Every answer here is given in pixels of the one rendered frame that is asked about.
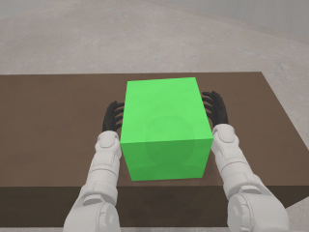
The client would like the left robot upper arm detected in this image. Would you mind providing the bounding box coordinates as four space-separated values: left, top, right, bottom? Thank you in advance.
64 201 122 232

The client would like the right robot upper arm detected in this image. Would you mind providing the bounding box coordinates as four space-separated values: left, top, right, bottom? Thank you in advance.
227 192 306 232

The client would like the left robot forearm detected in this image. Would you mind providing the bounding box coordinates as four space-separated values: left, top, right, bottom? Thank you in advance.
63 130 122 232

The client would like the pedestal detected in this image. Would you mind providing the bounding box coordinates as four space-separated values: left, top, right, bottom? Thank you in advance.
0 72 309 228

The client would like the robot right hand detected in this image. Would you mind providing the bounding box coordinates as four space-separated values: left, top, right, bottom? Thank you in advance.
201 91 229 128

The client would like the robot left hand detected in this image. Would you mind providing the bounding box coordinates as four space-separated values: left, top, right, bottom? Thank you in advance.
102 101 125 132

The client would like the carton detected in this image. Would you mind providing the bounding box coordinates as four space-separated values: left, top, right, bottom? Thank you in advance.
120 77 213 181

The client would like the right robot forearm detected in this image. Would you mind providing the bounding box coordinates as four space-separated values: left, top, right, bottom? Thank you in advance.
211 124 290 228

